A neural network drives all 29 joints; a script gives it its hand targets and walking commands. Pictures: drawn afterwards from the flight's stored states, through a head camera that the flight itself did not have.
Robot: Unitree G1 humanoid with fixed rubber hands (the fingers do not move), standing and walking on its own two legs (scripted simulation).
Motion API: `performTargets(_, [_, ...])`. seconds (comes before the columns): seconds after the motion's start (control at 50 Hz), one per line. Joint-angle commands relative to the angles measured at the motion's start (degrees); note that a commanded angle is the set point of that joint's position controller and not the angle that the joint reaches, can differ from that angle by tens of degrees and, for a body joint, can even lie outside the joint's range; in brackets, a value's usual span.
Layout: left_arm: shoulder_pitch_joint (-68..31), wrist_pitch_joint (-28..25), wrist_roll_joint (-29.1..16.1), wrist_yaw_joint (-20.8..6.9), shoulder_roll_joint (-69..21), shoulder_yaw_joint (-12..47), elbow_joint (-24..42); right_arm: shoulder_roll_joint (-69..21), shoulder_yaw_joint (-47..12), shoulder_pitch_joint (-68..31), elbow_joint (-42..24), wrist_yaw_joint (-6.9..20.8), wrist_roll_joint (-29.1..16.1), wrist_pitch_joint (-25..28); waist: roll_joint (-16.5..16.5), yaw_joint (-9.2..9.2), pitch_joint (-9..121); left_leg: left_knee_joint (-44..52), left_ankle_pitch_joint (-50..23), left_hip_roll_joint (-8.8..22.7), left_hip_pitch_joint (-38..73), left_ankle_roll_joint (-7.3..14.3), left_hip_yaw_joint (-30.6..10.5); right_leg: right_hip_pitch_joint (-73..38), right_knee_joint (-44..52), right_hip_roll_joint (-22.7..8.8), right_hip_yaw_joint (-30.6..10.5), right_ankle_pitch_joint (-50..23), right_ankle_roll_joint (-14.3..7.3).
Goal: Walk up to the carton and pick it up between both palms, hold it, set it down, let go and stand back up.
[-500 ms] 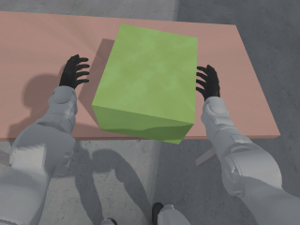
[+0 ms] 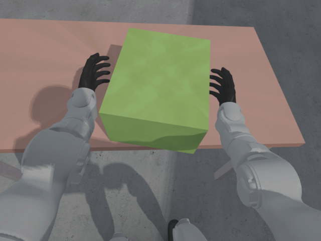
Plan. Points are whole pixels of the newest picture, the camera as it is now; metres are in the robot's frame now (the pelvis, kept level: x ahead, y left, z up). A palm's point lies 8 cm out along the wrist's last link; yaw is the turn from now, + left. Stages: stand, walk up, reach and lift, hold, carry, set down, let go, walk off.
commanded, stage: reach and lift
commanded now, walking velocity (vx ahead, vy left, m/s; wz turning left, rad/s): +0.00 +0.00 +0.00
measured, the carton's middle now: (160, 89) +0.52 -0.04 +0.01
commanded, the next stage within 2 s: none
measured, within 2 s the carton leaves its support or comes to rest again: neither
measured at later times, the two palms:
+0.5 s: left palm (91, 92) +0.48 +0.13 +0.06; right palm (223, 104) +0.43 -0.19 +0.05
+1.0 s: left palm (93, 93) +0.48 +0.13 +0.04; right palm (223, 104) +0.43 -0.19 +0.05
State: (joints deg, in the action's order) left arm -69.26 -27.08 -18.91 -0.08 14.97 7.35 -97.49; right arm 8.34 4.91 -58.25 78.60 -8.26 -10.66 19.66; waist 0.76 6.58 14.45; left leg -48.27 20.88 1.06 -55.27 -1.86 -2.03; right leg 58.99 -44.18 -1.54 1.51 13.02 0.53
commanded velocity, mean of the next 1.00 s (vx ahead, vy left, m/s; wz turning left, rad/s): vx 0.00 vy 0.00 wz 0.00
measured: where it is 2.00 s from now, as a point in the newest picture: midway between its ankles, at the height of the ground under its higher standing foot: outside the picture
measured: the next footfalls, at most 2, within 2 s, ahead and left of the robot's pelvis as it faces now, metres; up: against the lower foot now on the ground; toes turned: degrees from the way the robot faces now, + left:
none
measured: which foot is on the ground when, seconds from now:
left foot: down 0.00-1.00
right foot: down 0.00-1.00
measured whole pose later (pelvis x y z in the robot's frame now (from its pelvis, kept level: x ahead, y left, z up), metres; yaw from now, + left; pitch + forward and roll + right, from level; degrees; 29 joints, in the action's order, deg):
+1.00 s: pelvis +0.03 +0.01 +0.05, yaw +0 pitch +22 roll -1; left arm -56.2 -32.7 13.7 0.5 7.6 -25.7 -84.9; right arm -1.7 41.7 -45.1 62.8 -4.1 26.6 30.4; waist 0.8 5.3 4.3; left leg -26.4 13.5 1.2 -34.8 -0.6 -0.3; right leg 37.0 -20.0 -2.1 2.7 4.8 1.5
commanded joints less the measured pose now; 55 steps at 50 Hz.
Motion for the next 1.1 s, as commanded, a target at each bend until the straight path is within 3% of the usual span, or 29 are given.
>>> performTargets(0.0, [-25.5,-3.42,2.1,0.31,2.73,-1.66,6.15,-1.3,2.1,-26.05,-9.34,1.48,4.53,3.01,2.11,-0.36,40.28,5.76,-18.5,-3.02,10.15,-1.52,4.62,-32.35,2.02,1.28,2.14,-15.6,0.03])
performTargets(0.08, [-26.45,-4.07,6.64,-0.07,-3.82,-4.51,6.95,-8.12,6.15,-25.88,-9.98,2.81,10.56,2.99,4.31,-0.93,40.24,7.31,-17.49,-2.71,13.69,-1.35,4.76,-30.58,4.38,1.03,2.79,-12.23,-0.86])
performTargets(0.14, [-26.81,-5.12,15.06,-3.33,-14.04,-10.67,6.52,-20.37,12.31,-25.85,-12.0,5.3,21.65,3.87,4.13,-0.59,39.88,9.43,-17.21,-3.18,15.33,-0.58,5.41,-34.88,6.46,0.33,3.2,-14.81,-0.54])
performTargets(0.18, [-24.69,-5.66,23.08,-6.97,-27.79,-13.74,4.55,-33.77,15.02,-26.3,-13.16,9.05,31.38,5.58,5.91,-1.02,37.95,10.74,-18.78,-3.09,19.57,-1.24,5.5,-38.15,8.33,0.79,4.49,-18.29,-1.07])
performTargets(0.22, [-20.11,-6.8,28.68,-7.75,-29.44,-18.74,3.5,-34.73,18.12,-22.22,-12.55,11.39,36.91,7.37,7.13,-2.11,35.99,11.37,-21.26,-2.44,23.8,-2.01,5.6,-38.34,9.24,1.38,5.42,-21.0,-1.57])
performTargets(0.26, [-18.54,-7.43,31.91,-7.68,-28.24,-22.93,3.46,-34.9,20.6,-19.05,-10.71,12.5,40.76,8.11,5.35,-1.92,32.13,13.52,-21.31,-2.04,24.45,-1.78,5.75,-39.3,10.88,1.21,5.48,-22.01,-1.31])
performTargets(0.32, [-17.47,-7.61,32.9,-7.84,-27.01,-25.28,4.16,-37.08,21.59,-15.0,-9.74,12.7,44.24,8.1,0.99,-0.52,28.39,17.38,-17.42,-2.26,20.48,-0.37,6.45,-45.67,12.31,0.2,4.24,-24.13,0.32])
performTargets(0.38, [-15.97,-7.75,33.35,-7.97,-26.58,-25.5,4.19,-38.49,21.12,-12.28,-8.22,12.59,45.38,8.31,-0.79,0.09,26.74,19.86,-16.15,-2.16,18.93,0.22,6.65,-49.58,13.23,-0.19,3.76,-26.19,1.28])
performTargets(0.48, [-14.0,-8.1,33.52,-7.75,-27.22,-25.02,5.59,-39.3,20.08,-9.85,-6.33,12.44,45.29,9.25,-1.35,0.22,25.32,21.35,-20.92,-1.84,21.69,0.02,6.64,-50.41,15.27,0.24,4.25,-30.35,1.54])
performTargets(0.6, [-11.97,-7.66,35.57,-7.1,-29.41,-24.42,7.08,-39.48,19.4,-8.85,-5.83,13.02,44.15,10.5,2.04,-1.07,24.04,21.69,-26.35,-1.29,26.1,-0.93,6.55,-48.93,17.35,0.49,4.93,-31.06,0.5])
performTargets(0.74, [-10.5,-6.86,38.11,-6.45,-31.9,-24.96,9.87,-40.07,19.5,-7.95,-6.9,13.4,44.66,10.85,3.64,-1.87,24.98,21.72,-29.6,-1.16,27.88,-1.51,6.91,-49.01,18.47,0.64,5.25,-32.09,-0.18])
performTargets(1.08, [-8.88,-4.07,39.7,-5.26,-34.74,-25.38,12.87,-40.66,19.57,-7.17,-8.85,13.35,44.62,9.57,3.0,-1.89,24.9,23.49,-28.3,-0.65,28.42,-1.09,6.79,-49.35,20.42,0.7,4.98,-30.2,-1.18])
